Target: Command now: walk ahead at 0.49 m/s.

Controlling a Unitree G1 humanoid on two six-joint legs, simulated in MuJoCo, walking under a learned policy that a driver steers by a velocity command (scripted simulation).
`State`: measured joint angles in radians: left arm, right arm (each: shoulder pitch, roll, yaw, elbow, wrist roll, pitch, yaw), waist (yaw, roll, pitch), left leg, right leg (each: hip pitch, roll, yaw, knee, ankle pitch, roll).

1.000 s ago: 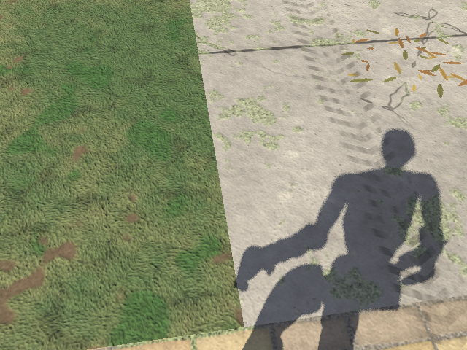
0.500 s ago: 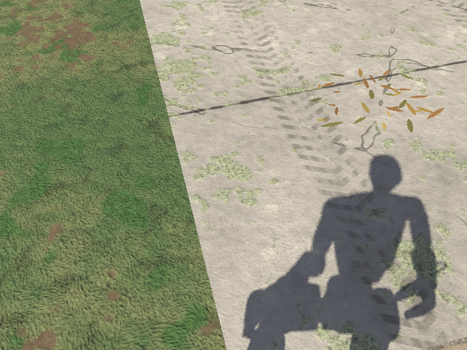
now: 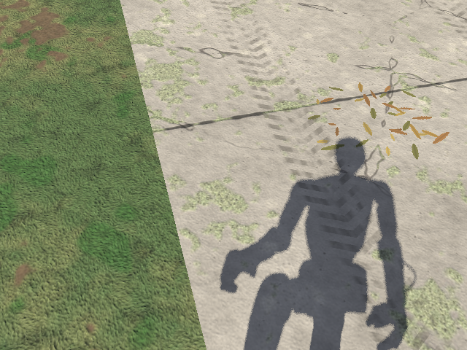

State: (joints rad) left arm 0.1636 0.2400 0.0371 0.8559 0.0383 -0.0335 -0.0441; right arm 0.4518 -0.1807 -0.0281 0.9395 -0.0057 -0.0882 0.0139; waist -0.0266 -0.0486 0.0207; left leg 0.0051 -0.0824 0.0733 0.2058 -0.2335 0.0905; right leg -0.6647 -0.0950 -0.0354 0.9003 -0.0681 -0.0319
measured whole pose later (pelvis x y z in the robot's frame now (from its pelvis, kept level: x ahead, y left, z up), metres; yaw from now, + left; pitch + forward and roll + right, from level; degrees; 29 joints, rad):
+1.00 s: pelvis +0.53 +0.10 +0.00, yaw +29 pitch +0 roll +0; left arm 0.13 0.25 0.05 0.81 0.05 -0.04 -0.01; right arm 0.33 -0.26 -0.08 0.91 0.00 -0.04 0.01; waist -0.03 -0.03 0.06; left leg -0.15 -0.15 -0.02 0.33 -0.19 0.14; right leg -0.62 -0.13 0.03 1.03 -0.23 0.04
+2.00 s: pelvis +0.68 +0.16 +0.00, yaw +59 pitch +1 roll -1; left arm 0.18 0.29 0.06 0.76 0.01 0.06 0.02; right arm 0.26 -0.29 -0.06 0.75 -0.01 0.03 0.00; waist -0.02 -0.02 0.04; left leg -0.25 -0.10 -0.15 0.43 -0.19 0.07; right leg -0.44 0.01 0.03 0.89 -0.40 0.04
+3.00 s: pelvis +0.71 +0.51 +0.00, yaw +94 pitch +2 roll +0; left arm 0.12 0.28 0.03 0.71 0.05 -0.01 -0.03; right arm 0.40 -0.28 -0.06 0.82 0.00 -0.04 0.01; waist -0.05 -0.04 0.04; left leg -0.06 -0.17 -0.12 0.28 -0.23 0.14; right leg -0.70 -0.12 0.03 0.86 -0.10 0.05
